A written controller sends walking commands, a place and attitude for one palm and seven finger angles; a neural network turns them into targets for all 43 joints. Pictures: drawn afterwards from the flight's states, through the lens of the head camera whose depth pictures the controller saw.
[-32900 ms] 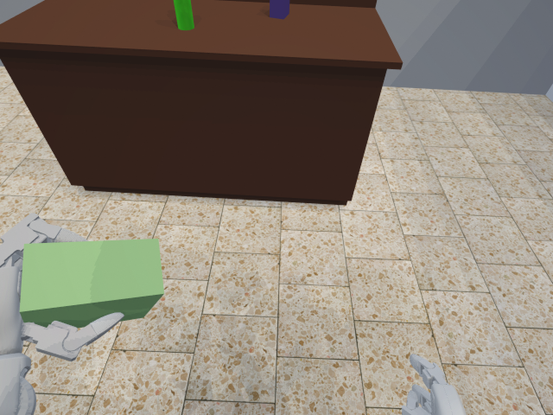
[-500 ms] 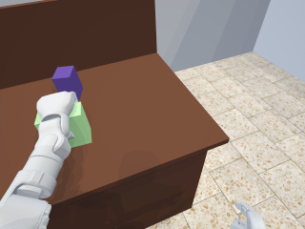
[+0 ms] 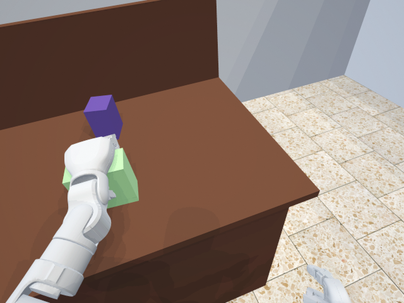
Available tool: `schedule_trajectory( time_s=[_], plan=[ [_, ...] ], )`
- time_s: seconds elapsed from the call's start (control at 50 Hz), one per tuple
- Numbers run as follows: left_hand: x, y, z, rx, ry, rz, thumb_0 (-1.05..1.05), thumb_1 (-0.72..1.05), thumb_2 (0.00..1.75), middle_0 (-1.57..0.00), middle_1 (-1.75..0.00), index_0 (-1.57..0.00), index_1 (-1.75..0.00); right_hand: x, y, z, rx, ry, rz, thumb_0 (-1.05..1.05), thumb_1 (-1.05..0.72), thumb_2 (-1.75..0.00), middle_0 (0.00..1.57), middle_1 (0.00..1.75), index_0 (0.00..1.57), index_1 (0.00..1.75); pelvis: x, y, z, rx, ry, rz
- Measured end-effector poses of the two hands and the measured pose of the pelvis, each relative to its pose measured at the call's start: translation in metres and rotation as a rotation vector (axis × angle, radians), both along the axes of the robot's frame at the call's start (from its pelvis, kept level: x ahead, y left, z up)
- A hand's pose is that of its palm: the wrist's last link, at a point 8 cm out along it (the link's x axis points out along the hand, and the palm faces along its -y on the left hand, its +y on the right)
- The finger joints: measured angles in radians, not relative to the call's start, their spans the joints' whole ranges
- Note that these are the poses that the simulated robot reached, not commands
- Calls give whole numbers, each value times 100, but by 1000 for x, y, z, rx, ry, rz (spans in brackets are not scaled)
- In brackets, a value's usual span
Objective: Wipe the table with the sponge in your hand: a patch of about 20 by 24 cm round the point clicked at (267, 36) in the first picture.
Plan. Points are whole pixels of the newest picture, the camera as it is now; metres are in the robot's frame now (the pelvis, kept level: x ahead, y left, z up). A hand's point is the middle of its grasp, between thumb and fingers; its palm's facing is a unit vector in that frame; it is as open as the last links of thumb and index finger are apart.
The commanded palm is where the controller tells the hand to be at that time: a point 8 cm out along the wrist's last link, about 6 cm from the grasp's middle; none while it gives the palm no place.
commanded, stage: wipe back along the middle lane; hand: left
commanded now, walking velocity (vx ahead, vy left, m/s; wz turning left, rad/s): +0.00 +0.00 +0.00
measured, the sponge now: (107, 187) +0.34 +0.25 +0.06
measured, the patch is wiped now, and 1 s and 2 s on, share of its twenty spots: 0.65 0.70 0.75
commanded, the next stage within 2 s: slide across to the third lane in 0.48 s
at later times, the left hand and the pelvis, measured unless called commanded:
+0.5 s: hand (107, 193) +0.29 +0.21 +0.11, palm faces +0.13 -0.08 -0.99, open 10.3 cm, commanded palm +0.23 +0.20 +0.13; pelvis -0.01 -0.01 +0.00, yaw -1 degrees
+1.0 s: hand (125, 196) +0.28 +0.18 +0.11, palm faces +0.05 -0.07 -1.00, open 10.3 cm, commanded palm +0.25 +0.15 +0.16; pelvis -0.03 -0.04 +0.00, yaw +0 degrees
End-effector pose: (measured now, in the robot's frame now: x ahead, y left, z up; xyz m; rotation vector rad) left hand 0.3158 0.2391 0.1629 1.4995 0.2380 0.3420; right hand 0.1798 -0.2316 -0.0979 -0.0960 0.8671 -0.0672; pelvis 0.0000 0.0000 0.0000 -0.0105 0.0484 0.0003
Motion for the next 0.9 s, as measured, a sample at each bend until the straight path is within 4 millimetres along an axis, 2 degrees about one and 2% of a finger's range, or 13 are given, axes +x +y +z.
schedule_trajectory(
  time_s=[0.16,0.26,0.44,0.64,0.9],
  plan=[
    [-22,-8,0,-26,-41,-28,0,-49,104,-64,-139,-67,-139,40,24,21,46,-124,70,1,-90,-90,20,30,19,30,3,4,-1,0,-15,-5],
    [-36,-15,0,-33,-51,-23,0,-49,104,-64,-139,-67,-139,55,37,31,65,-169,111,1,-90,-90,20,30,19,30,0,4,-1,2,-27,-4],
    [-50,-25,0,-38,-60,-15,0,-49,104,-64,-139,-67,-138,43,31,27,67,-148,116,1,-90,-90,20,30,19,30,-9,-3,-2,7,-42,-10],
    [-69,-39,0,-40,-54,-15,0,-49,104,-64,-139,-68,-138,22,11,18,68,-130,88,1,-90,-90,20,30,19,30,-17,-15,-3,14,-65,-16],
    [-60,-50,2,-20,14,11,0,-50,104,-66,-137,-70,-135,10,-20,17,16,-144,55,1,-90,-90,20,30,19,30,-29,-36,-2,22,-79,-4]
  ],
)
